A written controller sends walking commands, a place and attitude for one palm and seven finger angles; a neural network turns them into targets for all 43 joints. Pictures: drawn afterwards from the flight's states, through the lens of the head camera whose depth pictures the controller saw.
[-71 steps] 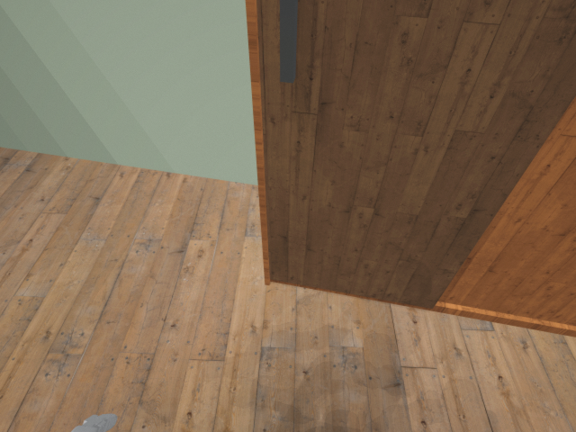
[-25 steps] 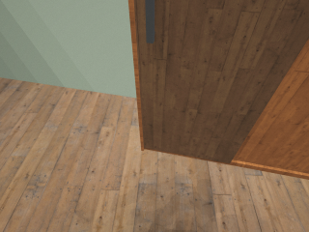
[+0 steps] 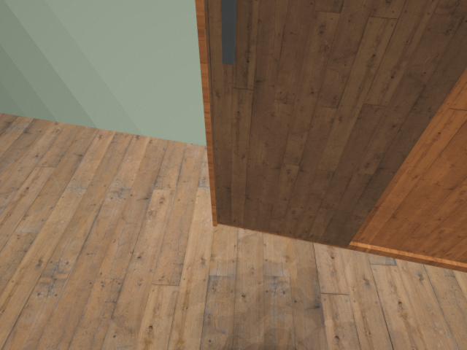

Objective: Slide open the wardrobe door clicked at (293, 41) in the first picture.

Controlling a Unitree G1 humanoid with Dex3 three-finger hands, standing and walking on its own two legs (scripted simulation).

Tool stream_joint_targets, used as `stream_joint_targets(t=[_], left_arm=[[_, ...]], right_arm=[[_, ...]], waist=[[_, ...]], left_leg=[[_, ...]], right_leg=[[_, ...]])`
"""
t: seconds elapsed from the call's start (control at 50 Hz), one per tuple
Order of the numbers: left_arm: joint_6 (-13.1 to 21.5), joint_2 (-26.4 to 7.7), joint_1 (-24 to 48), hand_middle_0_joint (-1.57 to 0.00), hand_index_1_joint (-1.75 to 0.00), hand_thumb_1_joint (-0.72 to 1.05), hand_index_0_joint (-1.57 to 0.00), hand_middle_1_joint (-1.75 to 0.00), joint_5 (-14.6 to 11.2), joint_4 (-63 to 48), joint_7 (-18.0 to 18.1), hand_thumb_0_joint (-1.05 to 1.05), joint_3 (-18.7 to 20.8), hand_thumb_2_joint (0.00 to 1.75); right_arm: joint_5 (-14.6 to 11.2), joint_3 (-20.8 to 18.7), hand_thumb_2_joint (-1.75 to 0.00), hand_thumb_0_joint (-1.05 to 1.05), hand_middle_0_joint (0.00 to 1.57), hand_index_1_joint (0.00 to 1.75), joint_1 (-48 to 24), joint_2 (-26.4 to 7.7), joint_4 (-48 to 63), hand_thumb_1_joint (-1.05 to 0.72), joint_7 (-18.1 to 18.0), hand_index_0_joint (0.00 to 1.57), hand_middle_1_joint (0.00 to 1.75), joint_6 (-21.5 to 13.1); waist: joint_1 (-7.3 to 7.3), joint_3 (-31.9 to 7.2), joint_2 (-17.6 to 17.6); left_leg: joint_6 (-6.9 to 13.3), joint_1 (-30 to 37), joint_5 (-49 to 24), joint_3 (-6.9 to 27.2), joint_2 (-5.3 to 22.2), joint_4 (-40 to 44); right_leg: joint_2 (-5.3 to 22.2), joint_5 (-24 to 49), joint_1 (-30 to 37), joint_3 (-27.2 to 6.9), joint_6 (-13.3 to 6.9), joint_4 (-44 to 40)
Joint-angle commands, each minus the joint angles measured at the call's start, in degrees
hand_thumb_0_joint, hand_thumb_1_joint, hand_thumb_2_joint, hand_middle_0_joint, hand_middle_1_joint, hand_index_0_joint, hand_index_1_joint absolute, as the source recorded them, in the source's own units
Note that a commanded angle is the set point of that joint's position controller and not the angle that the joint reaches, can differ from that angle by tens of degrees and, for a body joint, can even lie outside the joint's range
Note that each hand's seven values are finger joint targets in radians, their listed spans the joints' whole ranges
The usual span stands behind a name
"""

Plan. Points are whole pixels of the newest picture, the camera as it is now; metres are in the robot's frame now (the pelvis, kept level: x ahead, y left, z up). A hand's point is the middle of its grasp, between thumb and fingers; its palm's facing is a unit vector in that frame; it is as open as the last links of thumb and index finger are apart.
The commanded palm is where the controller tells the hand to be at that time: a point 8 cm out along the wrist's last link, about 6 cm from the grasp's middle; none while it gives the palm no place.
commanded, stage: look at it before walking up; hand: left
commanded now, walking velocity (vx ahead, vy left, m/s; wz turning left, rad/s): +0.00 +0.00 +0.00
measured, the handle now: (231, 11) +0.76 +0.06 +0.24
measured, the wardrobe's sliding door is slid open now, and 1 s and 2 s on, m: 0.00 0.00 0.00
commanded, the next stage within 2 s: turn to face it in 0.02 s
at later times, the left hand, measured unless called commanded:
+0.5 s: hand out of the picture +0.08 +0.22 -0.17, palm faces -0.07 -0.96 -0.29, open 7.4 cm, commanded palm none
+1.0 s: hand out of the picture +0.07 +0.20 -0.20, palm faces -0.10 -0.98 -0.14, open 7.4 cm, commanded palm none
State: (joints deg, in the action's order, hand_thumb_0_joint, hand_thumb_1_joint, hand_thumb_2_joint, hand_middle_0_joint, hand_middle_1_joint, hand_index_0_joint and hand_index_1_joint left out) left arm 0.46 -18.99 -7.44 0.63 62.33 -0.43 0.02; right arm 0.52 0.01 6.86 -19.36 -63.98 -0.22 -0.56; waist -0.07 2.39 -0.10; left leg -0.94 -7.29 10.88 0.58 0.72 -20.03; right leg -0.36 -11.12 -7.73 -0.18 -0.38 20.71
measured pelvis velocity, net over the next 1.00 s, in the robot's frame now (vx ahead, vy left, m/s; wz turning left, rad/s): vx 0.09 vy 0.03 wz -0.15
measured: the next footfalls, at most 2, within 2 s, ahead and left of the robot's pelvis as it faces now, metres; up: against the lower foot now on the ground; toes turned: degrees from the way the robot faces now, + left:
right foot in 1.24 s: +0.31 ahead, -0.12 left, +0.00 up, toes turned -16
left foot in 1.56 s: +0.37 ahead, +0.10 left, +0.00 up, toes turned -4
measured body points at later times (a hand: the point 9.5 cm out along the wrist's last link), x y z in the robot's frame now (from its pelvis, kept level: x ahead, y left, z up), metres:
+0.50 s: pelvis +0.00 +0.00 -0.01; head +0.01 +0.00 +0.44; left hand +0.08 +0.27 -0.15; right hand +0.06 -0.27 -0.15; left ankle +0.00 +0.13 -0.75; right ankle +0.00 -0.11 -0.75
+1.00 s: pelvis +0.09 +0.03 -0.02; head +0.10 +0.04 +0.43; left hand +0.08 +0.25 -0.19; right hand -0.01 -0.19 -0.16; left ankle +0.00 +0.13 -0.75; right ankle +0.02 -0.09 -0.69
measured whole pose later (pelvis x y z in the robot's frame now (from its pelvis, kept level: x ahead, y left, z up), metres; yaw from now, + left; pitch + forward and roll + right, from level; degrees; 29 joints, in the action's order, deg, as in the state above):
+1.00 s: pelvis +0.09 +0.03 -0.02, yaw -8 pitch -1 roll -1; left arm -0.9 -9.1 -21.4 1.3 63.9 -0.4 3.4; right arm 1.6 -1.2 24.7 -8.3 -63.9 -2.3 -4.6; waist 1.8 1.3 1.6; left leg 1.5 -4.4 26.0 -6.9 1.6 -30.8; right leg -0.7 -25.3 -22.6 -0.3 -2.0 58.9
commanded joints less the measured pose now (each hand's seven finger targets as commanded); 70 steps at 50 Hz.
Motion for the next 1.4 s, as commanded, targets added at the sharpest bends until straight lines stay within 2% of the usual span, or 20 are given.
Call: stream_joint_targets(t=[0.0, 0.2, 0.52, 0.6, 0.82, 0.86, 0.88, 0.9, 0.92, 0.96, 1.0, 1.08, 1.14, 1.18, 1.2, 1.22, 1.24, 1.26, 1.3, 1.38], left_arm=[[1.33, -11.99, 2.25, -0.2, -0.3, 0.9, -0.2, -0.3, -0.01, -3.58, 1.05, 0.0, 2.21, 0.9], [0.93, -11.92, 2.48, -0.2, -0.3, 0.9, -0.2, -0.3, 0.06, -3.68, 0.97, 0.0, 2.5, 0.9], [-1.23, -3.6, -5.15, -0.2, -0.3, 0.9, -0.2, -0.3, 0.4, -6.51, 1.28, 0.0, 2.49, 0.9], [-1.39, -2.86, -7.31, -0.2, -0.3, 0.9, -0.2, -0.3, 0.95, -6.79, 0.42, 0.0, 3.21, 0.9], [1.39, 0.02, -15.76, -0.2, -0.3, 0.9, -0.2, -0.3, 0.59, -3.66, 0.95, 0.0, 4.81, 0.9], [1.45, 1.91, -12.53, -0.2, -0.3, 0.9, -0.2, -0.3, 0.44, -3.98, 0.84, 0.0, 4.66, 0.9], [1.49, 5.07, -9.34, -0.2, -0.3, 0.9, -0.2, -0.3, 0.29, -5.46, 0.59, 0.0, 4.21, 0.9], [2.22, 6.18, -4.29, -0.2, -0.3, 0.9, -0.2, -0.3, 0.52, -7.66, 0.93, 0.0, 3.71, 0.9], [2.05, 4.56, -2.47, -0.2, -0.3, 0.9, -0.2, -0.3, 0.82, -7.87, 0.99, 0.0, 4.06, 0.9], [1.72, 6.43, -2.55, -0.2, -0.3, 0.9, -0.2, -0.3, 0.77, -7.17, -0.09, 0.0, 3.86, 0.9], [0.99, 8.15, -2.21, -0.2, -0.3, 0.9, -0.2, -0.3, 0.84, -7.12, -0.89, 0.0, 3.64, 0.9], [0.91, 9.89, 0.93, -0.2, -0.3, 0.9, -0.2, -0.3, 0.46, -8.32, -1.36, 0.0, 2.86, 0.9], [1.2, 8.21, -6.09, -0.2, -0.3, 0.9, -0.2, -0.3, 0.62, -6.23, -0.66, 0.0, 3.33, 0.9], [1.72, 5.81, -16.18, -0.2, -0.3, 0.9, -0.2, -0.3, 1.02, -2.96, -0.02, 0.0, 4.26, 0.9], [2.52, 2.68, -21.52, -0.2, -0.3, 0.9, -0.2, -0.3, 1.32, -1.45, 0.46, 0.0, 5.1, 0.9], [2.97, -2.28, -25.78, -0.2, -0.3, 0.9, -0.2, -0.3, 1.29, -0.66, 1.21, 0.0, 6.29, 0.9], [2.59, -3.8, -25.01, -0.2, -0.3, 0.9, -0.2, -0.3, 0.14, -1.28, 1.38, 0.0, 6.35, 0.9], [2.5, -1.89, -18.27, -0.2, -0.3, 0.9, -0.2, -0.3, -0.02, -2.85, 1.68, 0.0, 6.09, 0.9], [2.52, 3.44, -9.27, -0.2, -0.3, 0.9, -0.2, -0.3, 0.34, -5.22, 2.16, 0.0, 4.41, 0.9], [1.94, 5.23, -4.43, -0.2, -0.3, 0.9, -0.2, -0.3, 1.36, -6.49, 2.9, 0.0, 3.65, 0.9]], right_arm=[[0.01, -1.96, -0.9, 0.0, 0.2, 0.3, -2.48, -11.38, 3.63, -0.9, -0.71, 0.2, 0.3, -1.58], [0.07, -2.19, -0.9, 0.0, 0.2, 0.3, -2.1, -11.43, 3.65, -0.9, -1.06, 0.2, 0.3, -1.65], [0.22, -2.43, -0.9, 0.0, 0.2, 0.3, 4.39, -2.58, 5.93, -0.9, -1.56, 0.2, 0.3, -0.08], [0.91, -2.78, -0.9, 0.0, 0.2, 0.3, 6.49, -1.39, 5.51, -0.9, -0.65, 0.2, 0.3, 0.04], [0.39, -2.34, -0.9, 0.0, 0.2, 0.3, 14.51, 5.37, 4.12, -0.9, -0.8, 0.2, 0.3, -2.87], [0.26, -2.37, -0.9, 0.0, 0.2, 0.3, 20.7, 5.11, 1.61, -0.9, -1.11, 0.2, 0.3, -3.6], [0.99, -3.4, -0.9, 0.0, 0.2, 0.3, 29.07, 1.42, -1.33, -0.9, -1.61, 0.2, 0.3, -4.13], [1.48, -3.46, -0.9, 0.0, 0.2, 0.3, 34.72, 0.12, -3.6, -0.9, -2.34, 0.2, 0.3, -4.13], [1.27, -2.31, -0.9, 0.0, 0.2, 0.3, 34.42, 2.9, -3.66, -0.9, -2.77, 0.2, 0.3, -3.97], [1.16, -1.89, -0.9, 0.0, 0.2, 0.3, 29.45, 4.17, -1.96, -0.9, -2.95, 0.2, 0.3, -4.44], [0.99, -1.61, -0.9, 0.0, 0.2, 0.3, 27.7, 4.92, -2.03, -0.9, -3.07, 0.2, 0.3, -4.82], [0.89, -1.4, -0.9, 0.0, 0.2, 0.3, 26.91, 5.75, -2.58, -0.9, -3.15, 0.2, 0.3, -4.74], [0.24, -2.62, -0.9, 0.0, 0.2, 0.3, 24.48, 3.49, -2.96, -0.9, -3.02, 0.2, 0.3, -4.12], [-0.1, -3.12, -0.9, 0.0, 0.2, 0.3, 22.7, 3.22, -2.63, -0.9, -2.74, 0.2, 0.3, -3.79], [-0.45, -2.95, -0.9, 0.0, 0.2, 0.3, 23.45, 5.16, -2.49, -0.9, -2.15, 0.2, 0.3, -3.75], [-1.02, -2.59, -0.9, 0.0, 0.2, 0.3, 25.68, 8.98, -1.34, -0.9, -1.75, 0.2, 0.3, -4.09], [-0.85, -2.94, -0.9, 0.0, 0.2, 0.3, 23.91, 9.07, 0.3, -0.9, -2.0, 0.2, 0.3, -3.46], [-0.29, -3.38, -0.9, 0.0, 0.2, 0.3, 21.53, 9.51, 0.99, -0.9, -1.69, 0.2, 0.3, -2.61], [0.78, -3.2, -0.9, 0.0, 0.2, 0.3, 18.65, 10.02, 1.23, -0.9, -1.14, 0.2, 0.3, -1.64], [0.52, -1.9, -0.9, 0.0, 0.2, 0.3, 23.03, 13.69, 0.35, -0.9, -1.59, 0.2, 0.3, 0.78]], waist=[[0.01, -4.35, -0.26], [0.12, -4.5, -0.81], [0.01, -4.84, 0.57], [-0.6, 3.51, 2.38], [0.28, 5.33, 7.27], [3.7, 4.05, 0.43], [6.68, 2.84, -13.31], [8.15, 5.57, -18.12], [7.27, 8.01, -8.35], [4.48, 8.14, -1.75], [2.93, 9.09, -7.07], [2.02, 8.67, -7.26], [-1.58, 2.14, -7.84], [-6.08, -2.25, -6.02], [-8.17, -5.03, -1.7], [-8.21, -10.3, 10.18], [-6.9, -9.83, 7.76], [-4.91, -6.74, 8.05], [-1.0, 1.33, 1.42], [3.31, -1.24, 1.89]], left_leg=[[1.93, 0.97, -7.45, 4.97, 6.02, 3.05], [1.8, 2.2, -8.81, 3.92, 6.58, 2.67], [1.29, -1.1, 0.61, -0.37, 7.22, -3.76], [2.18, -8.08, 23.87, 0.28, 5.03, -3.18], [1.99, -11.18, 13.99, -4.98, 1.71, -15.62], [3.57, 1.91, 9.94, -1.05, 4.09, -5.93], [7.86, 12.54, 2.77, 13.21, 13.85, 1.23], [10.48, 18.04, -14.19, 22.09, 22.51, 5.43], [12.36, 15.78, -24.12, 19.91, 23.82, 3.92], [12.54, 12.99, -26.48, 11.83, 20.82, 3.68], [10.22, 10.69, -25.75, 4.61, 16.27, 5.84], [7.91, 6.51, -33.83, -3.59, 11.48, 6.67], [7.84, 8.01, -45.64, -6.04, 12.54, -1.67], [5.98, 3.54, -40.77, -6.88, 11.31, -14.27], [4.44, -5.82, -27.29, -6.83, 9.13, -26.85], [2.55, -18.17, 8.7, -8.25, 0.85, -46.43], [3.12, -21.68, 22.94, -3.0, -0.15, -57.68], [3.14, -22.44, 18.82, -0.15, 2.69, -60.22], [2.64, -21.39, 11.65, 0.49, 6.83, -55.66], [-0.02, -9.57, 11.89, -2.34, 5.88, -34.26]], right_leg=[[7.41, 7.4, 0.33, -5.97, -1.32, -3.45], [6.78, 10.51, 0.03, -6.66, -1.48, -2.38], [4.57, 6.48, -5.85, -10.06, -1.48, 4.54], [3.53, -26.11, -12.14, -14.04, -3.55, -0.68], [10.42, -16.56, -9.35, -23.49, -10.29, -1.26], [4.65, -6.26, -17.0, -14.31, -7.27, 9.96], [-2.32, -4.57, -27.28, -3.79, -3.96, 29.12], [-2.59, -18.09, -38.11, 1.44, -2.26, 40.3], [1.06, -17.09, -39.26, -0.8, -2.42, 44.95], [4.08, -14.47, -38.28, 0.75, -2.14, 45.57], [4.48, -9.5, -36.65, 3.42, -1.47, 42.74], [2.05, -2.4, -25.24, 9.54, -1.95, 23.43], [-1.04, 1.24, -12.29, 10.37, -3.97, 17.3], [-1.36, 6.04, 1.54, 10.18, -4.54, 11.73], [4.3, 8.61, 12.8, 4.0, -6.58, 9.53], [20.03, 16.34, 20.87, -17.97, -13.38, 5.28], [26.58, 15.61, 16.07, -26.25, -17.39, -1.74], [25.66, 2.99, 7.5, -25.91, -16.26, -5.91], [20.79, -4.5, -7.68, -14.97, -12.79, -8.06], [15.91, 14.53, -18.13, -1.16, -10.22, -5.25]])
